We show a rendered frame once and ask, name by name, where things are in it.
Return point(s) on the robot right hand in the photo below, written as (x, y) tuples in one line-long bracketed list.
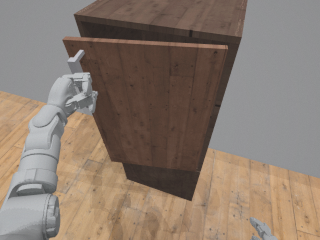
[(262, 229)]

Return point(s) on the robot left hand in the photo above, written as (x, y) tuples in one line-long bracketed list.
[(64, 95)]

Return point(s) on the left robot forearm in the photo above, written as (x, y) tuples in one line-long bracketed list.
[(37, 169)]

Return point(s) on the left robot upper arm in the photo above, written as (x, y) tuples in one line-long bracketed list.
[(30, 217)]

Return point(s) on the cupboard door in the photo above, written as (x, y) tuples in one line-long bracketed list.
[(154, 98)]

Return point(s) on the handle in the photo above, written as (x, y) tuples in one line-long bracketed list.
[(75, 66)]

